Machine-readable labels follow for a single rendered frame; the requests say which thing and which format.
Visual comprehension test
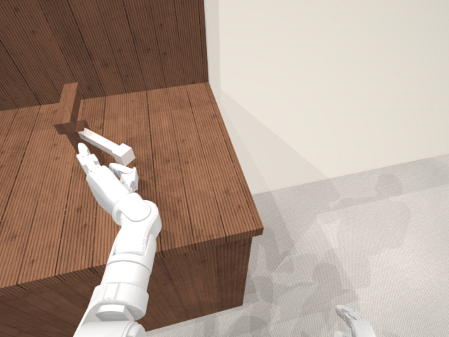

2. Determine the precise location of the robot left upper arm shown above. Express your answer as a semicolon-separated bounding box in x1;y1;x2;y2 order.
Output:
75;321;146;337

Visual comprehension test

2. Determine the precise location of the counter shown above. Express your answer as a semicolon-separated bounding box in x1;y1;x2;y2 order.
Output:
0;0;264;337

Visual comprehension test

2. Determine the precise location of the left robot forearm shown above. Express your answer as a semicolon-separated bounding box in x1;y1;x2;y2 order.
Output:
73;193;162;337

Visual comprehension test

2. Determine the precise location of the robot right hand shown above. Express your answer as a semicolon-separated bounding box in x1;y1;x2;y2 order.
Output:
333;305;377;337

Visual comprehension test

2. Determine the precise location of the robot left hand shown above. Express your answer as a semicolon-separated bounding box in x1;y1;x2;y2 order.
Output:
76;143;139;216

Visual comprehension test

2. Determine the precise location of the tap lever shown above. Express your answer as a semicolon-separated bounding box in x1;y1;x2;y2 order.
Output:
78;128;135;166

